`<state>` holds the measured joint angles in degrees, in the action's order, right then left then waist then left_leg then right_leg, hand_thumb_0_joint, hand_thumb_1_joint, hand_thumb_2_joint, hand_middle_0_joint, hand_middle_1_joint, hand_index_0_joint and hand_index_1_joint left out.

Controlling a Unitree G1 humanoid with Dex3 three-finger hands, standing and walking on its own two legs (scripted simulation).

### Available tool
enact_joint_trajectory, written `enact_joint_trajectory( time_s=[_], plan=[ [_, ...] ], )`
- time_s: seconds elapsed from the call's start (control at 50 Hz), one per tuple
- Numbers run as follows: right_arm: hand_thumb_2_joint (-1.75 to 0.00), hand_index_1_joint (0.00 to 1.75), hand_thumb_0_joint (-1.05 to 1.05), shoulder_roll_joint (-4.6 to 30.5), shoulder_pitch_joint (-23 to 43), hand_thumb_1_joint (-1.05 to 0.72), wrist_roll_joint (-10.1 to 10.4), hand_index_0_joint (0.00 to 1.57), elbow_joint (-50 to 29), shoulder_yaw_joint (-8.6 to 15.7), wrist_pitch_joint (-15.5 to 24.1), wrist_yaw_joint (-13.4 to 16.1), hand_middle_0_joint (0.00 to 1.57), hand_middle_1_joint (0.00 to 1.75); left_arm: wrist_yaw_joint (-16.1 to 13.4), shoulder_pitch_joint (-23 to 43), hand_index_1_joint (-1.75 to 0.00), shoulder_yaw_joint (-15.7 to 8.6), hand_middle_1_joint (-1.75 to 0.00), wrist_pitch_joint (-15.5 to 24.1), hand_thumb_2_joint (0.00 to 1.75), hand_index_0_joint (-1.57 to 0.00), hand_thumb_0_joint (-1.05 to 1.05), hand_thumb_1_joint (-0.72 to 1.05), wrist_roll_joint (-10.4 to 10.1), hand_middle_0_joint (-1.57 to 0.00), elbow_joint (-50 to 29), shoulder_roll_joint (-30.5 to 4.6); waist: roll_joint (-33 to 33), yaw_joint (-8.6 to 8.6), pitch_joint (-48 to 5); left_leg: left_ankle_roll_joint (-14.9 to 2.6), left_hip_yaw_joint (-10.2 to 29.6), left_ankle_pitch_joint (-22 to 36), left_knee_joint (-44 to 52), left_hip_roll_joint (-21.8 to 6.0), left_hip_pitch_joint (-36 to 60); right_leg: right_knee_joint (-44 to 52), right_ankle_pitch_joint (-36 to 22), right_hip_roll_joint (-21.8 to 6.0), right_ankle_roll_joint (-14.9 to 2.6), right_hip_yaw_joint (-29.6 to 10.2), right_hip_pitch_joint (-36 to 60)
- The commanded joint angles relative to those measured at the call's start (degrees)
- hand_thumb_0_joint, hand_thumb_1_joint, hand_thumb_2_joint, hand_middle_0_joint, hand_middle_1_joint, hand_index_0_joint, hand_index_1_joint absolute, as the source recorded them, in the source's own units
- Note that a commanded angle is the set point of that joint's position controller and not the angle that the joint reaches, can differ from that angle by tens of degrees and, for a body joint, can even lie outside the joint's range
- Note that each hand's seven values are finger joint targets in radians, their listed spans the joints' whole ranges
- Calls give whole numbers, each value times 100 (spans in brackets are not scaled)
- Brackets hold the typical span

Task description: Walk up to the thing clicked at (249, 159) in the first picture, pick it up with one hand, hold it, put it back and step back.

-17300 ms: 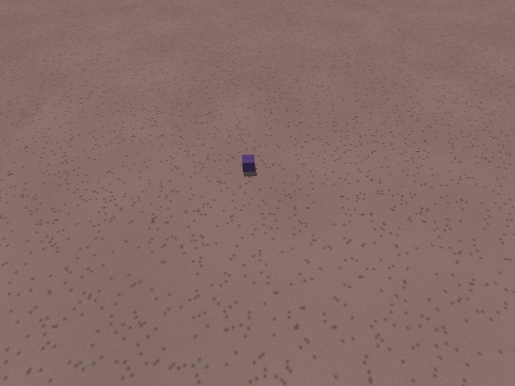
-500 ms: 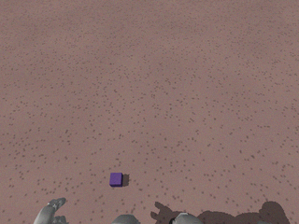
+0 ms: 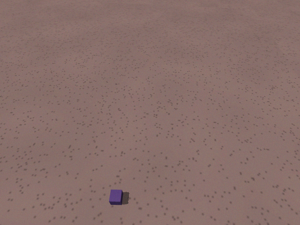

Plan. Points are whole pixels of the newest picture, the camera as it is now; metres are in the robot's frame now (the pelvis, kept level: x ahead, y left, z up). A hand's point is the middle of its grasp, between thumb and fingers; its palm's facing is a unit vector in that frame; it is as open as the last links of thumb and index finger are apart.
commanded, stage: walk up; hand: left
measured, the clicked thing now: (116, 197) +0.41 +0.25 -0.74
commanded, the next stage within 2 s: none
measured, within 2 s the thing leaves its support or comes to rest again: neither
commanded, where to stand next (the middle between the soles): +0.03 +0.00 m, yaw +0 degrees
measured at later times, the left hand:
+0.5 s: hand out of the picture +0.08 +0.28 -0.17, palm faces -0.03 -0.95 -0.30, open 7.4 cm
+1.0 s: hand out of the picture +0.07 +0.25 -0.12, palm faces -0.05 -0.88 -0.46, open 7.4 cm
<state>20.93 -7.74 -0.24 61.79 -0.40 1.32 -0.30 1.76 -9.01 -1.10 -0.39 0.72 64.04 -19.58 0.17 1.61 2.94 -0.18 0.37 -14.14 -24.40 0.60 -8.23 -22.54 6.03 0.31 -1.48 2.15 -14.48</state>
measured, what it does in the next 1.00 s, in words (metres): steps on the spot: right foot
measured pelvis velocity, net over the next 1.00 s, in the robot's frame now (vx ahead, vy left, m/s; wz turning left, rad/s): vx -0.01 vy -0.03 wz -0.04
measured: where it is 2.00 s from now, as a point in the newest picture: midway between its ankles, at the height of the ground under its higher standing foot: outside the picture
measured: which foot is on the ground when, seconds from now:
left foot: down 0.00-0.82, up 0.84-1.00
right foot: down 0.00-0.38, up 0.40-0.78, down 0.80-1.00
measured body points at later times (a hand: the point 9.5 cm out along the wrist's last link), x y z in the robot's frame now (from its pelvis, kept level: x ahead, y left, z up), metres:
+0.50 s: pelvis -0.06 +0.03 -0.01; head -0.01 +0.06 +0.43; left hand +0.08 +0.33 -0.15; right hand -0.02 -0.29 -0.12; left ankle -0.06 +0.13 -0.74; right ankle -0.02 -0.11 -0.70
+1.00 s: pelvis -0.01 -0.03 +0.00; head -0.01 -0.07 +0.44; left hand +0.08 +0.29 -0.09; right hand +0.01 -0.35 -0.15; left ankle +0.01 +0.13 -0.69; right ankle -0.01 -0.14 -0.74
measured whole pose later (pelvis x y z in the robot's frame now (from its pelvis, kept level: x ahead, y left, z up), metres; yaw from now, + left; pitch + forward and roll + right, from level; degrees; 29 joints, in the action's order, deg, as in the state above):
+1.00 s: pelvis -0.01 -0.03 +0.00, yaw -2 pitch -4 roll -1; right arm 24.8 -17.2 -0.9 53.5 3.6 -2.3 -2.5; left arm -0.2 -14.2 -2.2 3.3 1.3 53.5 -21.0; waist 6.3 -0.7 4.1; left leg -0.5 6.4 -23.1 -55.6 -0.6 -23.3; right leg -27.0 14.2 0.4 -1.3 2.7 -9.2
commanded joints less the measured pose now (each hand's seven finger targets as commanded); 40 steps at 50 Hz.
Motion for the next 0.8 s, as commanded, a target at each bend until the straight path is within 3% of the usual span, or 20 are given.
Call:
enact_joint_trajectory(
  time_s=[0.0,0.02,0.04,0.06,0.1,0.16,0.22,0.26,0.3,0.34,0.38,0.42,0.46,0.5,0.56,0.66,0.7,0.74,0.76,0.78],
  plan=[
    [-90,30,0,1212,196,-90,-26,20,-177,249,140,88,20,30,-96,588,-30,-244,-30,198,90,-20,0,90,-45,-20,-359,-1210,-183,-101,-319,-207,609,-28,724,-667,-130,700,1076,-797,-39,-1104,291],
    [-90,30,0,1203,229,-90,-23,20,-164,245,151,93,20,30,-103,576,-30,-234,-30,201,90,-20,0,90,-55,-20,-320,-1194,-170,-100,-288,-214,626,154,742,-692,-164,686,857,-767,-27,-1023,359],
    [-90,30,0,1493,301,-90,15,20,-154,342,48,147,20,30,-131,619,-30,-360,-30,110,90,-20,0,90,-101,-20,-420,-1507,-228,-96,288,-204,648,1603,226,-712,-520,103,-1200,-776,-81,-929,100],
    [-90,30,0,1391,261,-90,78,20,-224,321,17,177,20,30,-155,510,-30,-369,-30,70,90,-20,0,90,-136,-20,-464,-1459,-246,-77,68,-188,564,2019,-36,-670,-504,-74,-1907,-788,-146,-813,271],
    [-90,30,0,1320,180,-90,119,20,-264,345,-12,207,20,30,-180,415,-30,-405,-30,30,90,-20,0,90,-139,-20,-535,-1466,-361,-79,-412,-162,394,2038,-465,-507,-343,-134,-2439,-940,-356,-828,564],
    [-90,30,0,1230,4,-90,111,20,-339,414,-101,225,20,30,-189,601,-30,-449,-30,-70,90,-20,0,90,-101,-20,-771,-1590,-648,-134,-975,-117,81,1084,-1274,-82,-317,-45,-2442,-1443,-771,-1224,561],
    [-90,30,0,1221,-479,-90,31,20,-356,503,-243,206,20,30,-212,1083,-30,-453,-30,-156,90,-20,0,90,37,-20,-1142,-1636,-1171,-260,-1037,-176,36,-1432,-2382,186,-319,105,-1522,-2019,-1185,-1680,-149],
    [-90,30,0,1218,-748,-90,23,20,-350,549,-255,167,20,30,-213,1325,-30,-457,-30,-214,90,-20,0,90,93,-20,-1308,-1600,-1109,-350,-1015,-224,111,-1325,-2153,50,-154,-155,-834,-1877,-1108,-1406,-543],
    [-90,30,0,1184,-795,-90,-51,20,-342,564,-183,143,20,30,-210,1338,-30,-386,-30,-247,90,-20,0,90,90,-20,-1334,-1418,-798,-389,-907,-196,146,-317,-806,-151,-232,-712,-95,-1332,-650,-1050,-460],
    [-90,30,0,1799,-346,-90,-219,20,-541,698,-55,168,20,30,-175,1194,-30,-348,-30,-305,90,-20,0,90,44,-20,-1410,-1177,915,-263,-603,-653,2321,404,801,-1505,-236,-2258,1740,138,-95,-600,-1202],
    [-90,30,0,2038,91,-90,-300,20,-816,726,75,237,20,30,-190,816,-30,-430,-30,-374,90,-20,0,90,103,-20,-1292,-1332,639,-147,-481,-1246,2793,271,823,-2231,-874,-3303,2446,87,21,-1346,-1130],
    [-90,30,0,1879,357,-90,-277,20,-862,711,149,283,20,30,-164,951,-30,-515,-30,-351,90,-20,0,90,68,-20,-1216,-1491,578,-110,-154,-1152,2242,710,740,-1922,-1049,-3691,2065,157,23,-1567,-1043],
    [-90,30,0,1680,177,-90,-259,20,-872,687,227,292,20,30,-115,502,-30,-516,-30,-317,90,-20,0,90,26,-20,-1175,-1495,425,12,-340,-784,1501,1137,423,-1467,62,-3589,1645,204,64,-1411,-1515],
    [-90,30,0,1621,-456,-90,-222,20,-745,697,308,245,20,30,-53,684,-30,-480,-30,-212,90,-20,0,90,82,-20,-1225,-1412,490,-374,-520,-593,1544,85,626,-1332,1025,-3023,1567,156,150,-1161,-1833],
    [-90,30,0,1876,-1005,-90,-261,20,-826,904,283,80,20,30,39,952,-30,-472,-30,26,90,-20,0,90,88,-20,-1505,-1594,1025,-842,-277,-1112,2152,-1877,1190,-1663,1940,-2624,1965,85,273,-952,-2591],
    [-90,30,0,1768,-1033,-90,-277,20,-1061,864,177,-84,20,30,63,666,-30,-443,-30,305,90,-20,0,90,62,-20,-1389,-1527,1141,-765,210,-1210,1252,-898,1040,-1494,1076,-1463,2134,-39,229,-342,-1543],
    [-90,30,0,1774,-805,-90,-248,20,-1201,863,123,-145,20,30,56,259,-30,-448,-30,357,90,-20,0,90,44,-20,-1297,-1438,1198,-575,240,-1170,937,-659,867,-1421,438,-1018,1932,-31,156,-91,-790],
    [-90,30,0,1712,-416,-90,-195,20,-1389,822,20,-214,20,30,-7,-530,-30,-488,-30,424,90,-20,0,90,50,-20,-1056,-1393,949,-125,98,-908,298,-500,165,-1037,-531,-118,812,150,121,330,650],
    [-90,30,0,1405,-261,-90,-160,20,-1494,714,-19,-219,20,30,-87,-1062,-30,-533,-30,443,90,-20,0,90,39,-20,-872,-1444,564,139,-155,-724,56,-425,-494,-825,-1028,48,460,180,101,296,1519],
    [-90,30,0,1069,-298,-90,-117,20,-1552,583,-52,-206,20,30,-172,-1421,-30,-613,-30,447,90,-20,0,90,68,-20,-776,-1614,-218,322,-332,-523,-213,-843,-1417,-522,-1695,168,557,-120,78,-282,2218]
  ],
)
